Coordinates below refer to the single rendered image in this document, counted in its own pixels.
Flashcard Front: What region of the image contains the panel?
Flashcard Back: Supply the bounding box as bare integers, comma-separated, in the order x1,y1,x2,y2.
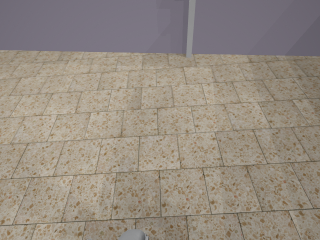
186,0,196,58

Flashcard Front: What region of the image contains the left robot thigh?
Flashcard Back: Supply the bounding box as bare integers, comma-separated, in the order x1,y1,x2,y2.
118,229,149,240

